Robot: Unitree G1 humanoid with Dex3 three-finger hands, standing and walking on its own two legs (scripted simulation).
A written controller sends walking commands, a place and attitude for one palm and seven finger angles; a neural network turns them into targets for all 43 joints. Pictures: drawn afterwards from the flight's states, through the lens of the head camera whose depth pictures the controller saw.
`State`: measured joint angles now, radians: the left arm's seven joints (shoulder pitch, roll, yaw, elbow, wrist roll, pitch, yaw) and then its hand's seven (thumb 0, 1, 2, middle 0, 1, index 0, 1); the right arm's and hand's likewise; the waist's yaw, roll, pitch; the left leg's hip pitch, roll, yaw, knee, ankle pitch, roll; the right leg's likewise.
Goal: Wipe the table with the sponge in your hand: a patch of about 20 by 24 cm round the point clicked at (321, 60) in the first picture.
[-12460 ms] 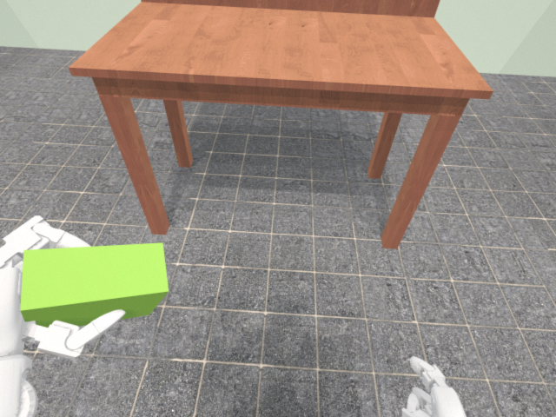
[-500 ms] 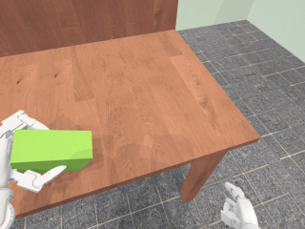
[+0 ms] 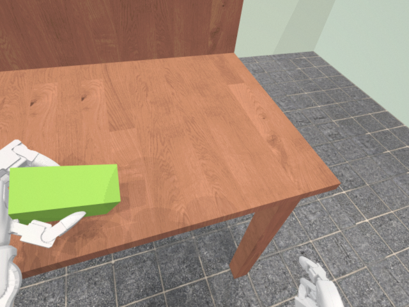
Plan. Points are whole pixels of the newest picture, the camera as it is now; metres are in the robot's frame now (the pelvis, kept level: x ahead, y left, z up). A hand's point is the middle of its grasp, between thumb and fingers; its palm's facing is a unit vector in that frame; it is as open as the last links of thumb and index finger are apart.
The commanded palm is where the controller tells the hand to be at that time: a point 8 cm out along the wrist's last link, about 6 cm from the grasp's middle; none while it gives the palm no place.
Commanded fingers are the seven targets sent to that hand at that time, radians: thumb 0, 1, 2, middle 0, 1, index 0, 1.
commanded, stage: come to a stop and stand still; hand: left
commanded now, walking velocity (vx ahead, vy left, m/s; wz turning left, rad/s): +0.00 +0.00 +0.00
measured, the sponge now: (82, 193) +0.24 +0.22 +0.14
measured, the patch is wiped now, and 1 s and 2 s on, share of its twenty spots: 0.00 0.00 0.00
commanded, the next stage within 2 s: look again from close up in 0.94 s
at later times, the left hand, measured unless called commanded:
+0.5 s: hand (39, 192) +0.22 +0.27 +0.16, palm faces +0.45 -0.82 -0.35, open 9.7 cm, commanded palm +0.16 +0.29 +0.18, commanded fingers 0.00 0.10 1.30 -1.20 -1.60 -1.20 -1.60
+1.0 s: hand (69, 179) +0.25 +0.24 +0.16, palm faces +0.38 -0.85 -0.37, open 9.7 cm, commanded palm +0.19 +0.27 +0.18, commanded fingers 0.00 0.10 1.30 -1.20 -1.60 -1.20 -1.60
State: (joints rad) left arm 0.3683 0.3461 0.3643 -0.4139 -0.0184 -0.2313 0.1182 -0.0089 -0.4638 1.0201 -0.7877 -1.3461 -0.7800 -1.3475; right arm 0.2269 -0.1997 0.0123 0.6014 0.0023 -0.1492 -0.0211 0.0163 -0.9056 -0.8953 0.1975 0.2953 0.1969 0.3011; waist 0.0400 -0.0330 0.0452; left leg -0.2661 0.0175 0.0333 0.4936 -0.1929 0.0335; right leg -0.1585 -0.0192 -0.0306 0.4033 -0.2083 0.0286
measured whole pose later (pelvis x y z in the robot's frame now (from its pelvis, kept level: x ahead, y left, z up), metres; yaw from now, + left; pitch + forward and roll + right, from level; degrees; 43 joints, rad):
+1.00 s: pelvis +0.03 +0.00 +0.00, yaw +0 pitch +0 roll -2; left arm 0.43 0.36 0.35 -0.49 -0.04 -0.19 0.12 -0.01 -0.46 1.02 -0.78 -1.35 -0.78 -1.35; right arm 0.16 -0.20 0.00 0.59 0.01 -0.12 -0.03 0.02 -0.91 -0.90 0.20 0.30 0.20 0.30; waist 0.03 -0.02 0.07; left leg -0.25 0.02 0.04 0.48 -0.23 0.03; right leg -0.14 -0.02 -0.02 0.38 -0.24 0.03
